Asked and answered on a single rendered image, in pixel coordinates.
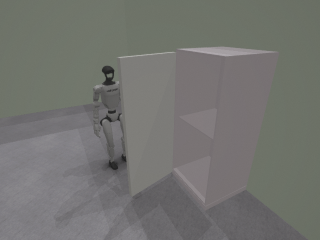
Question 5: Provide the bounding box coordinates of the right robot foot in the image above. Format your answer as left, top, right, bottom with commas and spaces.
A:
109, 160, 118, 170

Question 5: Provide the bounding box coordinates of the right robot hand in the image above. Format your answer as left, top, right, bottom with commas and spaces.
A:
93, 124, 101, 138

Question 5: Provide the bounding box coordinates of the fridge door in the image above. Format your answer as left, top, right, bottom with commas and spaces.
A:
117, 52, 177, 197

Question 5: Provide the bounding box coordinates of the right robot forearm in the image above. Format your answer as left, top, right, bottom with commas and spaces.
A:
92, 102, 99, 124

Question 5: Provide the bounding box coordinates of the right robot thigh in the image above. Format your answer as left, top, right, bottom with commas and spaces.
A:
100, 117, 115, 148

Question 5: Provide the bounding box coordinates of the robot right upper arm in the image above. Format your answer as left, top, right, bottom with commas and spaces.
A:
93, 84, 103, 108

